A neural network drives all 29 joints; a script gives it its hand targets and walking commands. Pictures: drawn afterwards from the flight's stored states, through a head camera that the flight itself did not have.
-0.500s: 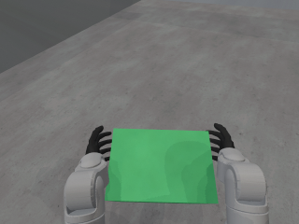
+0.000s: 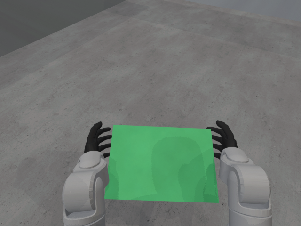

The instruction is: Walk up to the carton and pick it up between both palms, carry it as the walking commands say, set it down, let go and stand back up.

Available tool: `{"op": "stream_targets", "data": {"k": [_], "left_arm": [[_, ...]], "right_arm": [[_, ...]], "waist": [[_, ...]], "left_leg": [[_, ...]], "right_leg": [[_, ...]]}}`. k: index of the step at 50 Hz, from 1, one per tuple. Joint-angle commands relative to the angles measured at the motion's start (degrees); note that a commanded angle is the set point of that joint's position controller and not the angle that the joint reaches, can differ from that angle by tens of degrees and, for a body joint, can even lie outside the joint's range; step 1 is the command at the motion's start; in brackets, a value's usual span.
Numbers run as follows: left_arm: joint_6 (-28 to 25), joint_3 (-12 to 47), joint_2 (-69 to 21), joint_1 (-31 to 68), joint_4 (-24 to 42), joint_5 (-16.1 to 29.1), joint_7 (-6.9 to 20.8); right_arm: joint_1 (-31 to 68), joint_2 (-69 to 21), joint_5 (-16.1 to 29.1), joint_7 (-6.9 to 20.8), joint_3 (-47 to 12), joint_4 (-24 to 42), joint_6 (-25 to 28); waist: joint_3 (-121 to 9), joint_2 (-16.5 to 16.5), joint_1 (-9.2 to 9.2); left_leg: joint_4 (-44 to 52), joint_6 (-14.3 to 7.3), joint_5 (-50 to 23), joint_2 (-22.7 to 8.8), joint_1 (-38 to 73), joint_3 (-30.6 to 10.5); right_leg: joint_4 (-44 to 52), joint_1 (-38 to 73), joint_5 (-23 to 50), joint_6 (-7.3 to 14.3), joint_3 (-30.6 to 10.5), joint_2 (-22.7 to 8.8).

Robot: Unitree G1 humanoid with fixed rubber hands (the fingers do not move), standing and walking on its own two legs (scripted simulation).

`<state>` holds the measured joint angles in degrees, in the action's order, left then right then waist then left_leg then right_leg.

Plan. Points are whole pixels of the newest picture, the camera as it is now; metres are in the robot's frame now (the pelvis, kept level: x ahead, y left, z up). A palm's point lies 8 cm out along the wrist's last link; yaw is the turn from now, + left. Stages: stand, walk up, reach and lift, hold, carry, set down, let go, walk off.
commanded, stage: carry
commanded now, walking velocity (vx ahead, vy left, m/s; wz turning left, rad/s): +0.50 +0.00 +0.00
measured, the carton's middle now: (158, 167) +0.29 +0.01 +0.01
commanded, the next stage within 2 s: none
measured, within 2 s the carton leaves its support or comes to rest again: neither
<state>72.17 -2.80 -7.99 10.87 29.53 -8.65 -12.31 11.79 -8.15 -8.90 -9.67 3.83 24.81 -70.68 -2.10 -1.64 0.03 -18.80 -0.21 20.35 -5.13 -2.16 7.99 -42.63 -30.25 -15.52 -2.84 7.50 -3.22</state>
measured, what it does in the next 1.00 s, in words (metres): walks ahead: right foot, then left foot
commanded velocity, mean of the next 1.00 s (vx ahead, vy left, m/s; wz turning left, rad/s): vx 0.29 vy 0.00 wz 0.00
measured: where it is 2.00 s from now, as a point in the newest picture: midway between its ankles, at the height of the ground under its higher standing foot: (154, 159)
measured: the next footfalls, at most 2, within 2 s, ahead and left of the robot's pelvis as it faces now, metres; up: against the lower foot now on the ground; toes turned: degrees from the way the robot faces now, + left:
right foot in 0.12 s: +0.26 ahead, -0.13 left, +0.00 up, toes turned -10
left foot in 0.64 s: +0.61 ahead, +0.08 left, +0.00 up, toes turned +9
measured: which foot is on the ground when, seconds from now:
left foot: down 0.00-0.12, up 0.14-0.62, down 0.64-1.00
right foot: up 0.00-0.10, down 0.12-0.64, up 0.66-1.00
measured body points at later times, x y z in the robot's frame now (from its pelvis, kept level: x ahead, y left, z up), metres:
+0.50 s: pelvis +0.34 -0.04 +0.00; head +0.35 -0.07 +0.45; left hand +0.62 +0.11 +0.12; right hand +0.62 -0.20 +0.09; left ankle +0.44 +0.12 -0.69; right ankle +0.22 -0.12 -0.74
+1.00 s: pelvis +0.64 +0.00 +0.00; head +0.66 +0.01 +0.45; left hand +0.92 +0.17 +0.11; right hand +0.93 -0.14 +0.11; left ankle +0.57 +0.07 -0.74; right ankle +0.71 -0.14 -0.70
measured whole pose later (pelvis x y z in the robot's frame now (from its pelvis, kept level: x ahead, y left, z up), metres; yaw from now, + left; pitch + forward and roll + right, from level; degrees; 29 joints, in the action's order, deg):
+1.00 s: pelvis +0.64 +0.00 +0.00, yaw +0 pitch +2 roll -3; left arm 72.2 -3.1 -7.9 10.4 30.9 -8.5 -12.1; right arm 11.8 -8.1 -8.8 -10.3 3.0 26.2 -70.8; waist -0.2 -2.3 -0.8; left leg -21.9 -2.4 17.6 -3.4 -6.2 8.0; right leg -39.2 -27.0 -14.4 -2.2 7.8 -2.2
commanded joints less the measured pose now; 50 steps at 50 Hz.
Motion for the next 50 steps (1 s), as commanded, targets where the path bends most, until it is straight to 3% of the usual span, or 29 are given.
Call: {"op": "stream_targets", "data": {"k": [1, 3, 4, 5, 6, 7, 9, 11, 12, 16, 17, 21, 22, 24, 27, 28, 29, 30, 31, 32, 33, 34, 35, 36, 39, 42, 43, 47, 50], "left_arm": [[1.03, 37.91, -57.40, 24.25, 2.67, 26.58, 14.48], [1.03, 37.38, -57.69, 23.29, 3.45, 26.91, 14.60], [0.77, 37.22, -58.05, 26.48, 4.83, 27.08, 14.58], [0.76, 36.25, -58.72, 20.64, 3.30, 27.32, 14.94], [0.35, 36.27, -57.44, 24.70, 3.89, 27.71, 14.80], [0.14, 35.18, -57.34, 22.98, 2.36, 26.62, 14.61], [-1.47, 34.13, -60.65, 23.63, 5.39, 28.02, 15.29], [-3.28, 34.61, -62.92, 24.08, 8.73, 29.27, 15.91], [-3.86, 33.95, -62.17, 22.39, 9.54, 29.38, 16.17], [-3.50, 33.68, -58.98, 19.19, 4.27, 28.33, 16.06], [-2.30, 33.68, -57.33, 16.73, 0.77, 27.47, 16.22], [-1.23, 34.03, -54.32, 18.93, 2.36, 27.68, 16.55], [-0.82, 33.40, -53.73, 18.87, 2.32, 27.33, 16.59], [0.00, 32.83, -52.93, 21.38, 3.00, 27.38, 16.42], [0.70, 32.77, -52.67, 22.01, 4.58, 27.37, 15.70], [0.95, 33.35, -53.67, 21.83, 3.86, 27.73, 15.77], [0.93, 33.83, -54.34, 22.14, 4.79, 28.04, 15.44], [1.10, 34.49, -54.30, 22.83, 5.26, 27.90, 15.47], [0.56, 36.06, -55.46, 26.31, 8.95, 29.34, 15.30], [0.39, 36.91, -57.68, 24.10, 8.56, 29.92, 15.50], [-0.59, 36.83, -58.13, 23.91, 8.44, 29.63, 15.34], [-1.98, 37.41, -58.94, 23.40, 9.94, 29.47, 15.33], [-2.73, 37.60, -61.00, 20.69, 7.84, 28.43, 15.59], [-3.71, 38.78, -63.42, 23.09, 10.03, 29.73, 15.80], [-4.24, 38.80, -63.65, 23.26, 10.36, 29.46, 15.85], [-3.11, 37.50, -61.83, 19.89, 6.69, 27.42, 14.98], [-2.75, 38.49, -60.35, 21.03, 7.25, 26.93, 14.57], [0.35, 38.51, -57.15, 20.13, 2.39, 26.22, 14.11], [1.36, 37.39, -56.38, 21.86, 2.27, 26.64, 14.77]], "right_arm": [[21.31, -53.34, 25.47, 12.70, -33.14, 8.33, -1.55], [23.23, -52.43, 26.13, 12.25, -34.34, 12.38, -1.40], [25.91, -54.32, 27.05, 12.19, -35.56, 13.17, -1.50], [26.37, -53.73, 27.39, 11.63, -36.45, 15.36, -1.61], [27.52, -55.22, 28.15, 11.43, -37.19, 14.39, -1.83], [27.58, -54.86, 28.19, 11.43, -37.89, 13.73, -2.04], [26.09, -60.86, 28.64, 11.11, -39.04, 13.53, -0.51], [24.40, -64.34, 29.08, 11.04, -39.62, 13.43, 1.30], [23.06, -64.29, 28.94, 11.01, -40.15, 13.86, 1.54], [22.21, -60.62, 26.08, 10.16, -39.35, 11.26, 1.54], [19.85, -59.48, 24.86, 10.03, -38.48, 8.07, 0.79], [20.70, -57.44, 24.51, 9.60, -38.33, 9.15, -0.22], [21.99, -57.03, 25.02, 9.71, -38.76, 9.66, -0.82], [23.66, -57.61, 25.53, 9.57, -38.47, 9.10, -1.80], [25.00, -56.98, 25.88, 9.40, -37.71, 10.15, -2.72], [25.22, -57.65, 26.31, 9.21, -38.12, 10.83, -2.61], [22.91, -58.15, 26.30, 9.49, -37.12, 8.93, -2.80], [22.72, -57.72, 26.74, 9.61, -36.93, 9.93, -2.33], [22.23, -58.05, 26.85, 9.87, -36.28, 10.75, -1.72], [21.30, -57.92, 26.73, 9.75, -35.82, 11.03, -1.10], [21.05, -59.30, 27.46, 10.33, -35.69, 11.02, -0.23], [22.73, -61.54, 28.65, 10.87, -37.45, 12.95, 0.70], [22.85, -62.44, 28.46, 11.14, -38.74, 13.57, 1.52], [23.53, -63.40, 28.57, 11.73, -38.07, 15.53, 2.37], [18.83, -63.28, 27.64, 12.75, -36.22, 12.21, 2.73], [19.38, -58.05, 26.60, 12.94, -35.28, 12.21, 1.96], [18.34, -56.86, 26.22, 13.35, -34.35, 10.36, 1.50], [17.92, -51.45, 24.35, 12.82, -31.87, 7.97, -0.66], [18.91, -52.32, 24.39, 12.56, -32.68, 7.04, -1.88]], "waist": [[-9.59, -9.19, 2.03], [-13.78, -8.33, 0.86], [-19.86, -4.56, 0.13], [-28.61, 4.03, -2.63], [-30.59, 16.33, -2.07], [-30.58, 16.95, -1.95], [-31.90, 10.25, -1.50], [-32.42, 6.10, -1.09], [-30.97, 10.73, -0.88], [-21.14, 12.75, -1.30], [-18.77, 11.61, -1.22], [-11.08, 8.72, -0.87], [-9.36, 11.87, -0.90], [-6.51, 10.46, -1.09], [-6.70, 11.22, -2.01], [-9.88, 11.80, -1.74], [-15.66, 7.72, -1.08], [-22.78, 5.65, 1.05], [-32.40, -2.97, 2.76], [-35.00, -16.76, 1.43], [-35.50, -17.20, 1.51], [-35.24, -9.88, 1.34], [-33.01, -5.81, 1.25], [-30.61, -2.78, 0.89], [-27.67, -7.43, 1.05], [-21.78, -7.71, 0.54], [-20.21, -11.33, 0.56], [-15.55, -11.22, 0.69], [-15.11, -6.55, 0.86]], "left_leg": [[3.66, -4.31, -39.92, -7.91, 13.51, -1.46], [-5.29, -2.13, -50.37, -6.36, 8.75, 3.01], [-14.33, -0.25, -48.04, -4.96, 3.02, 4.85], [-31.85, 1.63, -38.14, -2.38, -9.54, 4.24], [-48.05, 2.92, -2.80, 5.36, -27.13, 0.76], [-55.99, 2.27, 12.60, 7.67, -36.03, -3.95], [-54.42, 0.32, 5.03, 2.39, -38.81, -9.37], [-44.38, 0.73, 0.07, 1.22, -38.75, -7.89], [-40.18, 1.44, -1.27, 0.50, -36.39, -7.63], [-30.37, 1.91, -5.44, 0.47, -38.02, -3.95], [-27.71, 1.96, -8.61, -0.13, -37.09, -3.18], [-19.86, 2.62, -18.32, 0.82, -33.70, 1.80], [-18.30, 2.77, -19.35, 1.75, -32.33, 3.43], [-16.03, 2.69, -20.89, 2.70, -31.07, 6.04], [-10.43, 1.41, -21.13, 2.91, -28.70, 5.53], [-8.86, 0.54, -21.35, 4.56, -25.75, 6.25], [-5.22, -0.48, -21.45, 6.51, -16.59, 8.31], [-5.31, -2.36, -23.35, 5.37, -2.01, 6.31], [-10.48, -6.82, -40.31, -3.84, 19.42, -7.32], [-11.01, -13.64, -68.88, -17.88, 32.37, -26.92], [-10.86, -15.43, -77.38, -18.50, 35.76, -25.88], [-9.52, -14.53, -72.63, -18.81, 33.82, -24.79], [-8.44, -10.92, -71.94, -17.35, 30.77, -20.38], [-5.08, -7.09, -64.95, -14.69, 24.88, -16.82], [-1.99, -5.82, -66.20, -12.53, 17.90, -11.89], [-0.67, -4.64, -63.90, -9.77, 10.89, -4.88], [-0.61, -4.00, -63.09, -8.86, 11.54, -2.71], [-0.71, -3.35, -56.47, -7.59, 8.04, -0.55], [-4.78, -3.49, -51.86, -6.77, 6.00, -0.82]], "right_leg": [[12.26, -3.86, 12.46, 1.62, 5.27, 1.57], [19.92, 11.18, 16.29, 2.69, 9.34, 5.15], [17.98, 25.05, 14.80, 4.19, 8.04, 3.56], [15.94, 43.43, 16.71, 8.42, -6.40, -6.05], [17.79, 56.66, 26.64, 14.91, -28.20, -18.41], [19.00, 58.86, 39.92, 19.04, -33.54, -22.07], [19.20, 58.22, 46.79, 15.19, -22.21, -19.68], [19.73, 58.66, 48.23, 9.04, -13.44, -16.03], [21.63, 54.83, 43.13, 8.30, -11.99, -15.29], [30.63, 46.90, 30.58, 11.19, -11.07, -15.91], [31.71, 45.14, 28.53, 10.36, -7.66, -14.81], [34.26, 38.06, 23.19, 8.07, 0.86, -10.43], [34.53, 36.04, 22.03, 7.52, 1.68, -9.42], [35.14, 34.60, 22.75, 7.25, 2.36, -9.39], [30.20, 38.16, 33.78, 6.59, 2.02, -10.33], [25.20, 40.81, 42.93, 6.11, 2.88, -9.97], [16.64, 41.61, 51.11, 4.88, 4.41, -9.58], [2.94, 36.28, 50.53, 2.85, 6.11, -7.63], [-14.89, 20.16, 38.76, 0.67, 5.00, -3.87], [-28.55, 0.75, -9.51, -0.03, 2.04, 4.00], [-35.36, -5.31, -18.53, 1.00, -4.27, 4.68], [-34.34, -8.03, -16.43, 1.40, -6.14, 2.73], [-28.30, -8.99, -12.31, 1.37, -7.07, -0.06], [-22.51, -6.65, -9.45, 1.50, -7.51, -1.16], [-10.60, -0.49, -4.99, 0.49, -3.76, 0.93], [0.30, 3.38, 1.15, 0.53, -0.05, 2.80], [2.15, 2.32, 3.89, 0.79, 1.45, 2.95], [6.96, 2.86, 7.97, 0.55, 2.28, 1.98], [13.13, 7.34, 13.24, 1.52, 3.29, 2.28]]}}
